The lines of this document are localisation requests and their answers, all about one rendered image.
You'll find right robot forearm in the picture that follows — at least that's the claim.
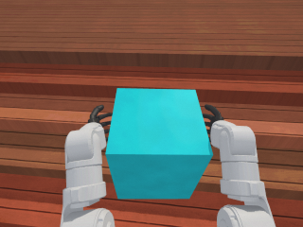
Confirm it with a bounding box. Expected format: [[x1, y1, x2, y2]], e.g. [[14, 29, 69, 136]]
[[210, 120, 276, 227]]

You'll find robot right hand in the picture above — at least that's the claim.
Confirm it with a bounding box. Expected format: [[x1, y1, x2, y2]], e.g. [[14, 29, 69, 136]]
[[202, 104, 224, 143]]

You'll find right robot upper arm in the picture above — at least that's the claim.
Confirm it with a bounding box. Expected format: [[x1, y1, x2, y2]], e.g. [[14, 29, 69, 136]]
[[217, 204, 276, 227]]

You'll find robot left hand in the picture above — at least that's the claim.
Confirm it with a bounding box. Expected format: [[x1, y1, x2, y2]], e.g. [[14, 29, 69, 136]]
[[88, 105, 113, 142]]

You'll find left robot forearm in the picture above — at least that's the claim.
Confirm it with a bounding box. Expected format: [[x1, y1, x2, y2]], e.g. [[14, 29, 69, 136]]
[[60, 122, 107, 227]]

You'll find left robot upper arm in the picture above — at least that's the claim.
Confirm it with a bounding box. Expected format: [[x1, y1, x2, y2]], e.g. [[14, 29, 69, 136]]
[[62, 208, 115, 227]]

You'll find carton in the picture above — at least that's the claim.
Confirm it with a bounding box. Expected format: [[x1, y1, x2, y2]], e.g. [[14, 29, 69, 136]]
[[105, 88, 213, 200]]

